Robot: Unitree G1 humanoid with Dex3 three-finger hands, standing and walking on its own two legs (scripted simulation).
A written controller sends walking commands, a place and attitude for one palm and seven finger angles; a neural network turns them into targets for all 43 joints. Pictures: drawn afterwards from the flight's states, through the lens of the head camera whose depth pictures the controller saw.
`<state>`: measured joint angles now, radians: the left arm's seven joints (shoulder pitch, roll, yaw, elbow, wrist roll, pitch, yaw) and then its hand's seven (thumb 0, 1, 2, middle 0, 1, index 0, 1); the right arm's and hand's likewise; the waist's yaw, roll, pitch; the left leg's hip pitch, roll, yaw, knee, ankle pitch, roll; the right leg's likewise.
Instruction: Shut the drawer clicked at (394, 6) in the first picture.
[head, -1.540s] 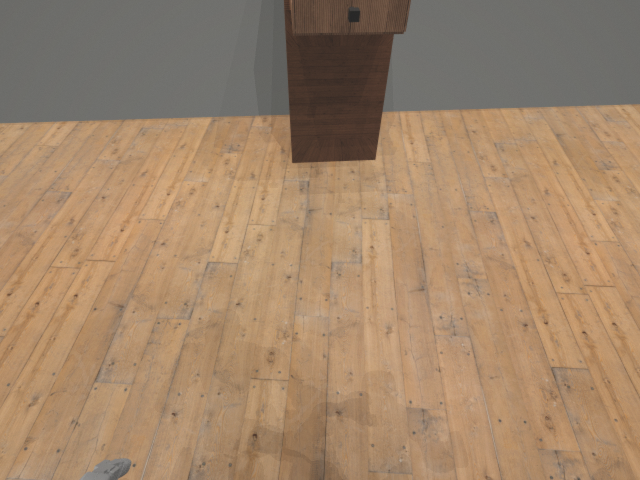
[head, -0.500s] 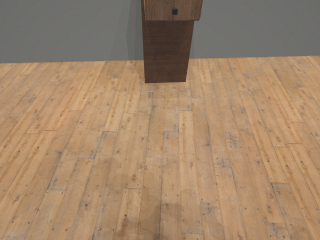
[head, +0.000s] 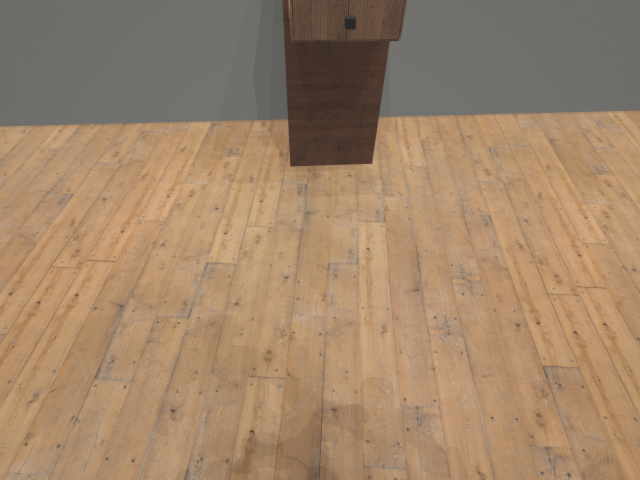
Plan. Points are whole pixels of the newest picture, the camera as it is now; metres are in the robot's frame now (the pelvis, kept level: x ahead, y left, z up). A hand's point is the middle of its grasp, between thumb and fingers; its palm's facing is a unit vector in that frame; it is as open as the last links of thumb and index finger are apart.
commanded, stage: look at it before walking up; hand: left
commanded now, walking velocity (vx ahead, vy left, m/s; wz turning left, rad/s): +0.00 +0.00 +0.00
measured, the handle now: (349, 20) +1.45 +0.00 +0.02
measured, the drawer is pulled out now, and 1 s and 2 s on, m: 0.24 0.24 0.24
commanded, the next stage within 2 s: walk to a spot facing it in 0.10 s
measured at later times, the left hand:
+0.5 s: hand out of the picture +0.05 +0.20 -0.19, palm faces -0.07 -0.97 -0.22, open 7.4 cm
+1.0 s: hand (193, 418) +0.25 +0.23 -0.20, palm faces -0.21 -0.96 -0.18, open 7.4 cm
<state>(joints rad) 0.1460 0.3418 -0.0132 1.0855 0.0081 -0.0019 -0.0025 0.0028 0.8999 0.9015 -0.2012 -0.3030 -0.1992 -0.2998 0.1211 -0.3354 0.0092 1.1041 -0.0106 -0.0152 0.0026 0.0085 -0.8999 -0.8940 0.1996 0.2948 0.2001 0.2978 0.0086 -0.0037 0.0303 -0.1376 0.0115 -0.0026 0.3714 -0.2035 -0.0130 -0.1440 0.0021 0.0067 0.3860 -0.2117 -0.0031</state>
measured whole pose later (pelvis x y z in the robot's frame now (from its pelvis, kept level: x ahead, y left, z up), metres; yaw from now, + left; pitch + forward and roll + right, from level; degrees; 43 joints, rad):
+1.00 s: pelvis +0.21 +0.03 -0.01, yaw -18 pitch -1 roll -1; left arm 0.34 0.23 0.08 1.05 0.03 0.00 -0.01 0.01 0.91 0.90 -0.20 -0.30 -0.19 -0.30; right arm 0.18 -0.12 -0.03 0.97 -0.02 -0.08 -0.01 0.00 -0.91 -0.89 0.20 0.29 0.20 0.30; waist 0.04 -0.06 0.04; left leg -0.30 0.08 0.19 0.58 -0.27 0.03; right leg -0.47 -0.03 -0.03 1.24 -0.35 -0.03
